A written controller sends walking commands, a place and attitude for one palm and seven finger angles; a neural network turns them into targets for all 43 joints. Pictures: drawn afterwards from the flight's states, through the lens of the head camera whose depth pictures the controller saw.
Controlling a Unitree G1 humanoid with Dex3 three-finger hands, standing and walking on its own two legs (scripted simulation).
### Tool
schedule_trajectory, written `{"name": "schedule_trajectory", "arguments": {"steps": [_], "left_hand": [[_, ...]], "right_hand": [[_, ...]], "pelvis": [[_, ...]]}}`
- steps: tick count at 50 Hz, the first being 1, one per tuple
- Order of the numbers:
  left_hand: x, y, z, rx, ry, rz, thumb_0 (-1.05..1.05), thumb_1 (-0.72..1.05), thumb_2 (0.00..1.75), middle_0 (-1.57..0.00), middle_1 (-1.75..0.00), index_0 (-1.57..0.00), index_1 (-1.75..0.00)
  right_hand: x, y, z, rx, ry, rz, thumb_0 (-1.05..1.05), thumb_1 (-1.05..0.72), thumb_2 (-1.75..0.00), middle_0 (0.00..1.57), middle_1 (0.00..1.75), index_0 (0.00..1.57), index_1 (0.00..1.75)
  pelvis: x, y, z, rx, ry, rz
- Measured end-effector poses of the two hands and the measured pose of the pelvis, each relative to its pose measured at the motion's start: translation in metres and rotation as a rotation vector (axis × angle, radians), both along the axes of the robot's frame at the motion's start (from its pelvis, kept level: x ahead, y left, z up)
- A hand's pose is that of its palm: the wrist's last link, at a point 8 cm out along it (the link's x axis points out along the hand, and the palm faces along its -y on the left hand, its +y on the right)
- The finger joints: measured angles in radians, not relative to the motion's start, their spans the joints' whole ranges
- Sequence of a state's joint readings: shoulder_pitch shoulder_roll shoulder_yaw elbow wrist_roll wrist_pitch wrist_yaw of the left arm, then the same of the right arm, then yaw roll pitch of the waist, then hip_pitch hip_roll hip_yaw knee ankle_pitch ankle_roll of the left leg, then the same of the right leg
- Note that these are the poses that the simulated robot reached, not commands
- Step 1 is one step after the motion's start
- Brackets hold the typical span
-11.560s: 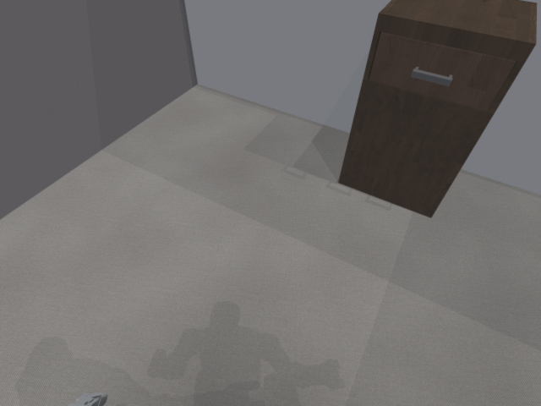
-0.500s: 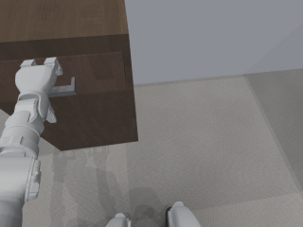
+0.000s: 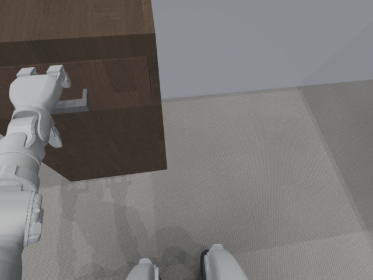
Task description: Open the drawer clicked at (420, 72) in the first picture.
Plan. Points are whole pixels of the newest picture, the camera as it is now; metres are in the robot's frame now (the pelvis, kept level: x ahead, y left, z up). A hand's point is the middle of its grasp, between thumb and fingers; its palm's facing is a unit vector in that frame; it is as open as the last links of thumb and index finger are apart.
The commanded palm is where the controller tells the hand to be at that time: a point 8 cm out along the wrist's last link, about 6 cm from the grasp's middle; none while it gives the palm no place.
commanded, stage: lower the fingers behind the handle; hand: left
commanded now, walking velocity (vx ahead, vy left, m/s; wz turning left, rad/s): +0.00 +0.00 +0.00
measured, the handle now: (60, 100) +0.54 +0.28 -0.03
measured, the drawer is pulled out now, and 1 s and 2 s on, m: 0.00 0.00 0.00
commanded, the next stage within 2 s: close the thumb around the handle in 1.68 s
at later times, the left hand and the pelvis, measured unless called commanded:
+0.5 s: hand (51, 113) +0.49 +0.28 +0.00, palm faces -0.08 +0.00 -1.00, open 13.9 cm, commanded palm +0.48 +0.28 +0.04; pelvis +0.00 +0.00 -0.01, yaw +0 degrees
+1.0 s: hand (59, 122) +0.48 +0.28 -0.04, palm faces -0.11 -0.02 -0.99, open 13.9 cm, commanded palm +0.47 +0.28 +0.01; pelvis -0.01 +0.00 -0.03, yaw +0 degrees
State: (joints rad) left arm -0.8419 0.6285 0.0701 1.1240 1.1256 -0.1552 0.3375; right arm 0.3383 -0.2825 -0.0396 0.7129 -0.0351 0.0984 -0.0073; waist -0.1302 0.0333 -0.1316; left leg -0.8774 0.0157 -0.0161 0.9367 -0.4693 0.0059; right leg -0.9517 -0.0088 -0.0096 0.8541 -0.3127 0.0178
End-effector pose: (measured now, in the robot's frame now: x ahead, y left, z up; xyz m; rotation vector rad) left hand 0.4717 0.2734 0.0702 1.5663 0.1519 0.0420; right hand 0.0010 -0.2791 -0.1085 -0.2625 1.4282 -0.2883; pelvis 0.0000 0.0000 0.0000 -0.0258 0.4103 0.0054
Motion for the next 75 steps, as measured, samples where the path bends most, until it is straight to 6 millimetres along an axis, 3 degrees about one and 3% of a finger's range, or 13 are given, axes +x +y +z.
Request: {"name": "schedule_trajectory", "arguments": {"steps": [17, 31, 37, 45, 59, 75], "left_hand": [[-0.001, 0.0, -0.002, -0.006, -0.006, 0.004, 0.0, -0.49, 0.3, -0.32, -1.2, -0.32, -1.22], [-0.008, 0.006, -0.033, -0.001, 0.04, 0.001, 0.0, -0.49, 0.3, -0.32, -1.2, -0.31, -1.21], [-0.009, 0.001, -0.042, -0.016, -0.019, -0.015, 0.0, -0.49, 0.3, -0.32, -1.2, -0.32, -1.2], [-0.003, 0.007, -0.051, 0.01, 0.009, 0.053, 0.0, -0.49, 0.3, -0.32, -1.2, -0.32, -1.2], [-0.005, 0.012, -0.064, 0.001, -0.026, -0.001, 0.0, -0.49, 0.3, -0.31, -1.2, -0.32, -1.2], [-0.003, 0.01, -0.063, 0.013, 0.016, 0.04, 0.0, -0.49, 0.3, -0.28, -1.2, -0.31, -1.22]], "right_hand": [[0.0, 0.007, -0.004, 0.02, 0.007, 0.001, 0.0, -0.9, -0.9, 0.2, 0.3, 0.21, 0.3], [-0.003, 0.005, -0.015, -0.001, 0.005, 0.012, 0.0, -0.9, -0.9, 0.2, 0.3, 0.21, 0.3], [-0.007, 0.005, -0.023, 0.007, 0.032, 0.017, 0.0, -0.9, -0.9, 0.2, 0.3, 0.21, 0.3], [-0.008, 0.007, -0.028, 0.017, 0.034, 0.008, 0.0, -0.9, -0.9, 0.2, 0.3, 0.21, 0.3], [-0.006, 0.004, -0.041, 0.004, 0.048, 0.029, 0.0, -0.9, -0.9, 0.2, 0.3, 0.21, 0.3], [-0.004, 0.008, -0.049, 0.01, -0.008, 0.036, 0.0, -0.9, -0.9, 0.2, 0.3, 0.21, 0.3]], "pelvis": [[0.001, 0.002, -0.002, 0.0, 0.004, -0.002], [-0.006, 0.003, -0.015, -0.006, 0.038, 0.0], [-0.006, 0.003, -0.023, -0.011, 0.051, 0.006], [-0.008, 0.002, -0.026, -0.012, 0.065, 0.002], [-0.008, 0.003, -0.041, -0.016, 0.095, 0.001], [-0.021, 0.002, -0.047, -0.014, 0.091, 0.003]]}}
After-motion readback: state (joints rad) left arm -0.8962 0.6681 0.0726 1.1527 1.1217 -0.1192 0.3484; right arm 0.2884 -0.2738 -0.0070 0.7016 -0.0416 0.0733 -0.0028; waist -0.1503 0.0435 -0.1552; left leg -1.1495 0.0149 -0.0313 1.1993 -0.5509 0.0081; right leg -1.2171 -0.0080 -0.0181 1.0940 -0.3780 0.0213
